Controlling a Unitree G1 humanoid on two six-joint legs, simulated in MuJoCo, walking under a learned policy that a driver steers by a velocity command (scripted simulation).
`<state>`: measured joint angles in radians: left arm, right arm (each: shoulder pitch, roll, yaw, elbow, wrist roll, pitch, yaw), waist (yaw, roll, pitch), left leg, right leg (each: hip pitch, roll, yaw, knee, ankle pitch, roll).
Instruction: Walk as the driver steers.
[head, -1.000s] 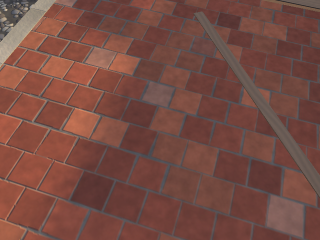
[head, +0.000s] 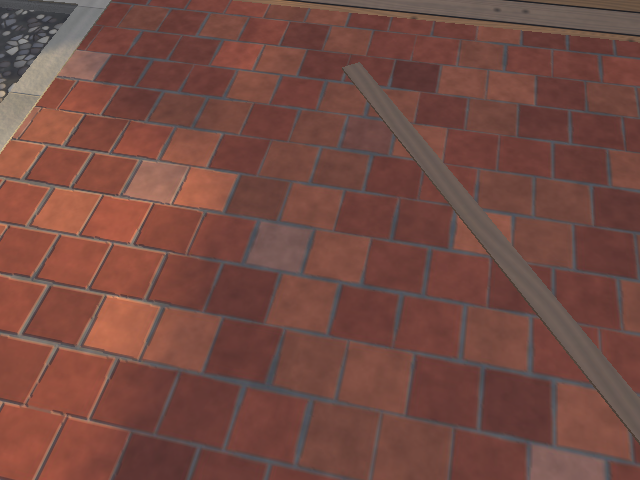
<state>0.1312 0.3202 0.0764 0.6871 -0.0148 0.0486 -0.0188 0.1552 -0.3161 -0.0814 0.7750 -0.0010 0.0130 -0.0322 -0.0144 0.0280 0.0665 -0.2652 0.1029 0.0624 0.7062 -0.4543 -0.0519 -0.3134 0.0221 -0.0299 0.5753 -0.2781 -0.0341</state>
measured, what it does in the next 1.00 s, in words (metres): walks ahead, turning right: left foot, then right foot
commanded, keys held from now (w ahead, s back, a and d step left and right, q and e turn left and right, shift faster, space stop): e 0.30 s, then no key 0.10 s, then w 0.60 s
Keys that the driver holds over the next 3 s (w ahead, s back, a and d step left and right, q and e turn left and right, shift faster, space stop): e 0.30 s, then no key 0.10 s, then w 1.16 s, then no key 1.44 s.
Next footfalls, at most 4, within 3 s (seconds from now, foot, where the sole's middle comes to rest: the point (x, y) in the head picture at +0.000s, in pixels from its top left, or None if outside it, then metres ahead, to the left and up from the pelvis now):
0.44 left None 0.10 0.12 -0.76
0.82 right None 0.12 -0.16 -0.76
1.30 left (368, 438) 0.52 -0.05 -0.76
1.78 right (495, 350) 0.71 -0.35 -0.76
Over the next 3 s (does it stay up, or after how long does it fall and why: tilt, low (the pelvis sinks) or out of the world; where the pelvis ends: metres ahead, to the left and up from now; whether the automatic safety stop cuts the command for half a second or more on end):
stays up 0.69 -0.20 0.01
